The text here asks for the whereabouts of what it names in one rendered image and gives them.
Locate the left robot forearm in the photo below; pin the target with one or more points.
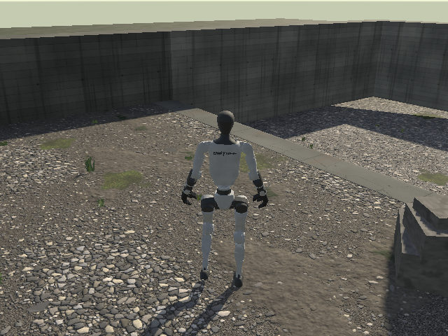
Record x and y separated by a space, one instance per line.
190 183

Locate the left robot hand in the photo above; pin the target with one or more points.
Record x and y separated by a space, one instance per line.
184 197

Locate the right robot upper arm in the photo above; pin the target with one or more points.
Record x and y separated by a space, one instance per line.
250 160

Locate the right robot hand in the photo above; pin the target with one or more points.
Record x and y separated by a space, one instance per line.
261 198

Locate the robot left thigh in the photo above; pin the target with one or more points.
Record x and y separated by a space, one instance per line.
207 206

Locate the right robot forearm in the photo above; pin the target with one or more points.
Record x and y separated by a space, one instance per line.
259 185

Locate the humanoid robot head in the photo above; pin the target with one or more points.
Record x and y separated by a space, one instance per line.
225 122

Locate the left robot upper arm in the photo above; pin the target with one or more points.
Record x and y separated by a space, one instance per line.
202 148

